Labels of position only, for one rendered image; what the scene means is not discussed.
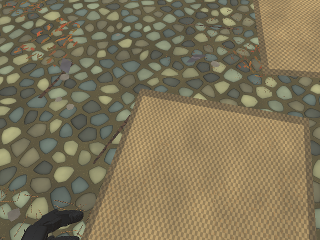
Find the left robot hand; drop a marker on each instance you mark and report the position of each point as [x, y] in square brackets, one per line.
[50, 222]

